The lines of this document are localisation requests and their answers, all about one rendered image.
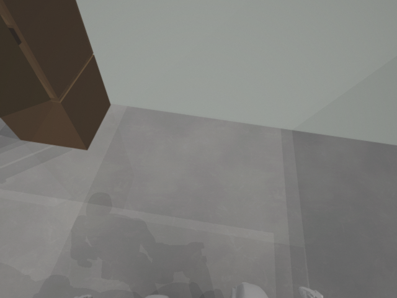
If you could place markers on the right robot thigh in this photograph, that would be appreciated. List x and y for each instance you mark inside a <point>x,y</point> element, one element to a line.
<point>246,290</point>

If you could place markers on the cupboard door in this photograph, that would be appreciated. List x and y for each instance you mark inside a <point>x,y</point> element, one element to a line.
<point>20,87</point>

